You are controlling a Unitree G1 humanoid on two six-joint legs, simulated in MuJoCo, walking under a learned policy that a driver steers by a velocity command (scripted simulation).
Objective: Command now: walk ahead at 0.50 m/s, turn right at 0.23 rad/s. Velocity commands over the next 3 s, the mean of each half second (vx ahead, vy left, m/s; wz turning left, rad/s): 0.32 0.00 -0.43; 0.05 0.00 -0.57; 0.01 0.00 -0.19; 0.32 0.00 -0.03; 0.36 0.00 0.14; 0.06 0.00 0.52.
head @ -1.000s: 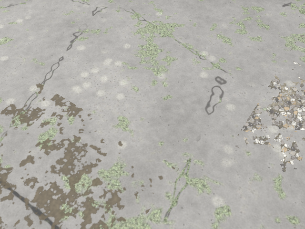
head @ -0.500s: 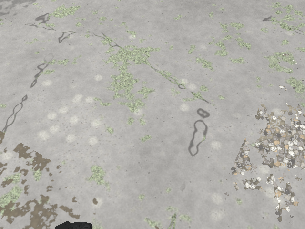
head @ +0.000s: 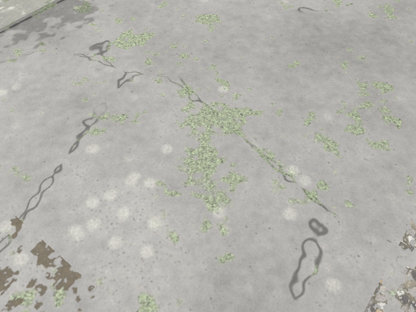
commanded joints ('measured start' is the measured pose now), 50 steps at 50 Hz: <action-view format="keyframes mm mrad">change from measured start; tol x32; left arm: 1 12 174 34 -23 6 -1 11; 50 -305 234 104 -321 1 136 -16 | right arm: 1 31 -100 -28 -51 4 -32 -11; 4 478 -265 -83 46 -45 -60 -45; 50 300 -131 -52 -111 25 69 -76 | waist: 1 -90 -93 24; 5 -182 225 -389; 9 -75 19 -5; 50 -79 -169 -124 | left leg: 1 88 -48 4 -79 -100 31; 5 895 422 -711 -315 -209 229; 13 392 227 -25 -354 567 107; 25 492 250 144 -90 572 77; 27 417 187 180 252 368 2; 29 16 -77 23 723 -641 -78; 50 300 -115 -76 1 -359 -26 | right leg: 1 -6 -302 154 138 832 -114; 6 -729 -88 108 1106 -136 -43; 26 -418 -57 -65 354 125 -60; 28 -98 -381 362 299 949 -195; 33 -346 -293 366 91 379 -219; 50 -422 -200 521 23 -32 -104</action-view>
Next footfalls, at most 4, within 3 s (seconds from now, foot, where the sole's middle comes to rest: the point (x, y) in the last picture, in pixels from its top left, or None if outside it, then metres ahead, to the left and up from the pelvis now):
0.06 left None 0.21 0.10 -0.77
0.54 right None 0.32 -0.10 -0.77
1.06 left None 0.32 0.09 -0.77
1.40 right None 0.17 -0.06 -0.77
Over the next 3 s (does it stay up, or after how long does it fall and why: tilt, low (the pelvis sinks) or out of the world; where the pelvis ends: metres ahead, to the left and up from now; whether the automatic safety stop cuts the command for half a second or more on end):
stays up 0.58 -0.19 0.00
